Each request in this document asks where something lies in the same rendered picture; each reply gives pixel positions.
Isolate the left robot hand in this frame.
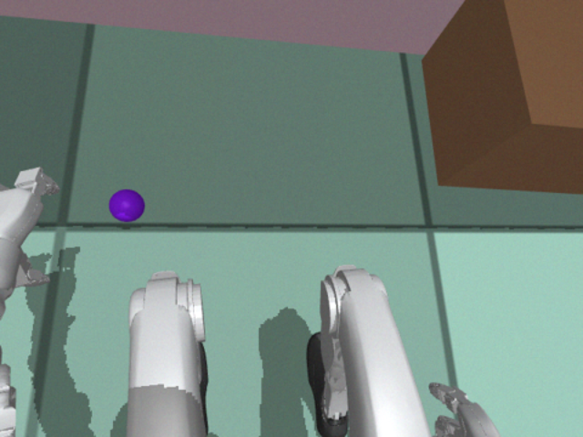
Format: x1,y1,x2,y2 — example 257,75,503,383
0,168,59,288

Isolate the right robot hand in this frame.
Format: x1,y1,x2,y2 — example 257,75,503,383
429,382,501,437

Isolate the right robot foot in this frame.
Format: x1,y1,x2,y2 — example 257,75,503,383
306,332,349,437

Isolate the left robot arm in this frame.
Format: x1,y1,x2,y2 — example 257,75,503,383
0,238,22,437

